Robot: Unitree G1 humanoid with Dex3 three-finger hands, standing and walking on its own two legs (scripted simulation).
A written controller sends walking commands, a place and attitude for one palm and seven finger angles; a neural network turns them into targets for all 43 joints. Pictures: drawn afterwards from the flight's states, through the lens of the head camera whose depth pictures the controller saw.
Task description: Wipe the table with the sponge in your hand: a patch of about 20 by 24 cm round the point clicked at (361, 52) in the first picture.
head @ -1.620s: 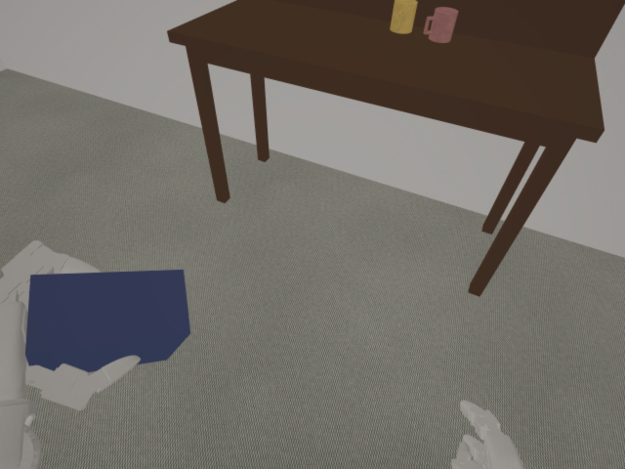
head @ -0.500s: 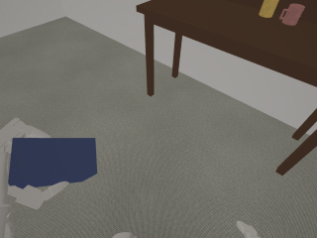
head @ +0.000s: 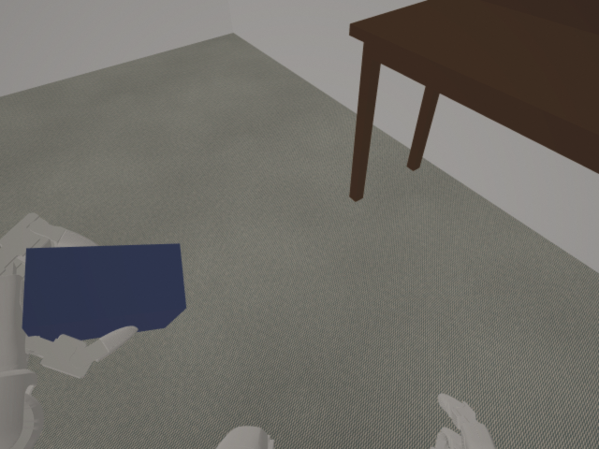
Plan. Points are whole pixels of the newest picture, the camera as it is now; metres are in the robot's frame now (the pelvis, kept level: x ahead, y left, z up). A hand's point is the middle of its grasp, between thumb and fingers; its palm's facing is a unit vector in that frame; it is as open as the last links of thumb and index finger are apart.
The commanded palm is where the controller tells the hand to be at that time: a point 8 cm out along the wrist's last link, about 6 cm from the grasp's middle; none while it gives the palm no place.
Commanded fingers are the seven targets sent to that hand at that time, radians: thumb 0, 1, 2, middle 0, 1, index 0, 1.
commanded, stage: walk to a spot facing it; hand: left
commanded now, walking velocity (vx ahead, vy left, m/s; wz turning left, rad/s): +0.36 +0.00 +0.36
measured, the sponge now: (130, 293) +0.23 +0.20 +0.16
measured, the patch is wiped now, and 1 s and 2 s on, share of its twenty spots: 0.00 0.00 0.00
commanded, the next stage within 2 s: turn to face it in 1.42 s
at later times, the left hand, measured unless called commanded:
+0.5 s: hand (103, 196) +0.33 +0.26 +0.20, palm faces +0.45 -0.78 -0.43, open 10.7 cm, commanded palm +0.27 +0.30 +0.19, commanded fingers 0.00 0.10 1.30 -1.20 -1.60 -1.20 -1.60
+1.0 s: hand (117, 142) +0.44 +0.30 +0.19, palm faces +0.60 -0.67 -0.43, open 10.7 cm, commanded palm +0.36 +0.32 +0.19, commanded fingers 0.00 0.10 1.30 -1.20 -1.60 -1.20 -1.60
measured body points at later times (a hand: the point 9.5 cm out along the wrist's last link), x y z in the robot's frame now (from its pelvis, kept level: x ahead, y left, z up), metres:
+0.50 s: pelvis +0.13 +0.01 +0.02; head +0.16 +0.02 +0.46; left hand +0.30 +0.30 +0.22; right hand +0.31 -0.18 -0.07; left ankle +0.14 +0.12 -0.72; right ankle +0.17 -0.14 -0.67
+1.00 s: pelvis +0.28 +0.01 -0.01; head +0.31 +0.03 +0.44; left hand +0.40 +0.33 +0.21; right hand +0.52 -0.20 -0.07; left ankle +0.31 +0.14 -0.72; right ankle +0.23 -0.13 -0.66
